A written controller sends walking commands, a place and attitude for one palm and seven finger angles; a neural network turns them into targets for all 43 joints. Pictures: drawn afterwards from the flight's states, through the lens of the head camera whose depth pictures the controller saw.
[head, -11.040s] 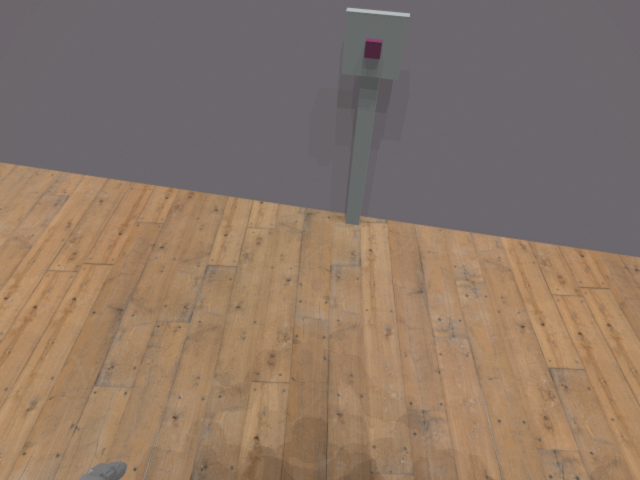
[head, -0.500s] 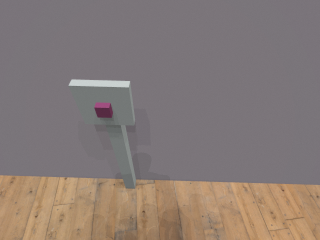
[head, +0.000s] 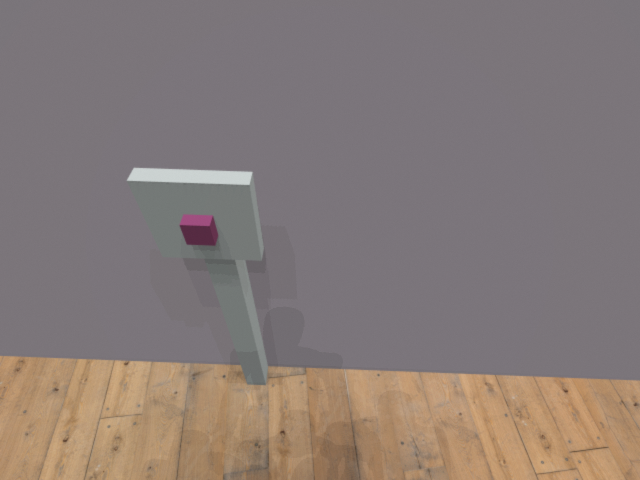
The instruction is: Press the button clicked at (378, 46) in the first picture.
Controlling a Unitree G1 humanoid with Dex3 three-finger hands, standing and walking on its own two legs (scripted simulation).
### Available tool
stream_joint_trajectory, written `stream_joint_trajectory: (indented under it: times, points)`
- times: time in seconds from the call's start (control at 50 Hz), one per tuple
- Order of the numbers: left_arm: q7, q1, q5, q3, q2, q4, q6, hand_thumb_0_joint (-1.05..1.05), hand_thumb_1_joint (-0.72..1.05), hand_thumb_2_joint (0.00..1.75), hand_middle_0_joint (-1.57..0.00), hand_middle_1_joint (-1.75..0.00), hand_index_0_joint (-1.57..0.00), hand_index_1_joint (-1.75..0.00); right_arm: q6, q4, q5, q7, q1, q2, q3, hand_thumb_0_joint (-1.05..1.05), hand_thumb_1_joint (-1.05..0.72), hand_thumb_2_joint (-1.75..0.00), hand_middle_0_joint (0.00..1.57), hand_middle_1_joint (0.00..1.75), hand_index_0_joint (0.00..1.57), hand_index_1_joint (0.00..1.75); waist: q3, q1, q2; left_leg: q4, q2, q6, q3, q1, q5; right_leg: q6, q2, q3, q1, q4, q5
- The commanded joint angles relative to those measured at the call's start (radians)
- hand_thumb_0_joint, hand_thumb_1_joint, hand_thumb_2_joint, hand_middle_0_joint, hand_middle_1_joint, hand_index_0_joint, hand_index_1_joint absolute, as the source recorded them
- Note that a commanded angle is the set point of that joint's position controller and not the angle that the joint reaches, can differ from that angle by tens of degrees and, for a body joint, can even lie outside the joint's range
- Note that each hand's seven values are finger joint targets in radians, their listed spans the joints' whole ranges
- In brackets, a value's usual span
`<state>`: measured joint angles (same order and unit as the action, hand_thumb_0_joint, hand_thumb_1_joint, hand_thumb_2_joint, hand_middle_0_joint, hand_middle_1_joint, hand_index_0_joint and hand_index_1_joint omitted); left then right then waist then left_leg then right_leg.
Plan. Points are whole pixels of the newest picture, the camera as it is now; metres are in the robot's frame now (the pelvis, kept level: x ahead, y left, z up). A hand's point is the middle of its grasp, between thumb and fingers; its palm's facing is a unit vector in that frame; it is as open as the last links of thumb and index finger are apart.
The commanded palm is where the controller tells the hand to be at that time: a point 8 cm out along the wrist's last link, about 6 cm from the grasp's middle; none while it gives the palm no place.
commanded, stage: look again from close up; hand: left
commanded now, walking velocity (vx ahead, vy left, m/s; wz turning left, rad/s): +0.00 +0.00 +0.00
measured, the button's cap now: (200, 228) +0.47 +0.23 +0.01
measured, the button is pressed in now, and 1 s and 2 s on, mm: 0 0 0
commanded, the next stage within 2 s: raise the hand and make a fist in 0.60 s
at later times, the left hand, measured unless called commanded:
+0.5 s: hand out of the picture +0.00 +0.16 -0.18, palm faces +0.02 -0.98 -0.18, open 7.3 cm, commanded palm none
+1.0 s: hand (206, 428) +0.18 +0.15 -0.01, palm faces +0.04 -1.00 +0.03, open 6.2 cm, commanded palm +0.11 +0.22 -0.06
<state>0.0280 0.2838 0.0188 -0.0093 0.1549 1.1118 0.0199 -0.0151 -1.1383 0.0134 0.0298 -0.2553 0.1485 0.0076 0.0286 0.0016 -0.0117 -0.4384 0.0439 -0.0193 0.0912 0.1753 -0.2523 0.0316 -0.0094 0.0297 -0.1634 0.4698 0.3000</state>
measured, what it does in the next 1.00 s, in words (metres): lowers itself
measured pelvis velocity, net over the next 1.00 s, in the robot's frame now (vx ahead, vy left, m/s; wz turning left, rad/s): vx -0.04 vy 0.01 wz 0.04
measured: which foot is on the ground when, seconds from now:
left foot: down 0.00-1.00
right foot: down 0.00-1.00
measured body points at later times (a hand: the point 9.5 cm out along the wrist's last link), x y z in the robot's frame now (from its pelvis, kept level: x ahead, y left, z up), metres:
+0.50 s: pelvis +0.00 -0.01 +0.00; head +0.02 -0.01 +0.45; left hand +0.00 +0.21 -0.16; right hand +0.00 -0.22 -0.16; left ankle -0.01 +0.13 -0.74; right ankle -0.03 -0.10 -0.74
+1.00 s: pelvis -0.04 +0.01 -0.05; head -0.01 +0.00 +0.40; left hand +0.17 +0.20 -0.01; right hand +0.16 -0.26 -0.12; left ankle -0.01 +0.13 -0.74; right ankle -0.03 -0.10 -0.74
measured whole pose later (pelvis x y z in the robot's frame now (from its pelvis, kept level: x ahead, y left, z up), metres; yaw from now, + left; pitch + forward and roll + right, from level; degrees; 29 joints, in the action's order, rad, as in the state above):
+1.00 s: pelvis -0.04 +0.01 -0.05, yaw +2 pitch +10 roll +1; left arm -0.15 0.34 -0.19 0.02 0.10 0.16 0.51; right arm -0.27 -0.66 0.00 0.01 -0.17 0.27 -0.07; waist -0.13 -0.02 -0.01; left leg -0.89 0.02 -0.01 0.05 0.66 -0.40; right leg 0.02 0.04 0.05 -0.64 0.94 0.46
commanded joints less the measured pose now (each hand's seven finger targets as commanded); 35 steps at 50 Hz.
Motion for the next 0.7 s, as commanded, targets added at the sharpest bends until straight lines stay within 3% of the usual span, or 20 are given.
stream_joint_trajectory:
  times: [0.0, 0.66, 0.68]
  points:
    - [0.009, 0.070, -0.006, 0.016, 0.100, -0.022, 0.012, 0.00, 0.90, 0.90, -0.20, -0.30, -0.20, -0.30, -0.015, 0.029, 0.000, 0.005, -0.057, 0.093, -0.012, 0.00, -0.90, -0.90, 0.20, 0.30, 0.20, 0.30, 0.013, 0.002, 0.003, 0.050, 0.076, 0.039, -0.075, -0.027, 0.187, 0.016, 0.110, -0.100, -0.037, -0.089, -0.282]
    - [0.011, 0.095, -0.005, 0.018, 0.085, -0.014, 0.013, 0.00, 0.90, 0.90, -0.20, -0.30, -0.20, -0.30, -0.012, 0.011, -0.001, 0.009, -0.071, 0.075, -0.013, 0.00, -0.90, -0.90, 0.20, 0.30, 0.20, 0.30, 0.042, 0.006, -0.005, 0.060, 0.075, 0.034, -0.076, -0.021, 0.167, 0.015, 0.112, -0.095, -0.035, -0.118, -0.258]
    - [0.050, 0.182, 0.003, 0.027, 0.112, 0.021, 0.030, 0.00, 0.90, 0.90, -0.20, -0.30, -0.20, -0.30, -0.014, 0.091, -0.013, -0.003, 0.059, 0.110, -0.026, 0.00, -0.90, -0.90, 0.20, 0.30, 0.20, 0.30, 0.093, 0.049, -0.013, -0.193, 0.058, -0.001, -0.022, 0.104, 0.068, -0.060, 0.202, -0.200, -0.053, -0.134, -0.736]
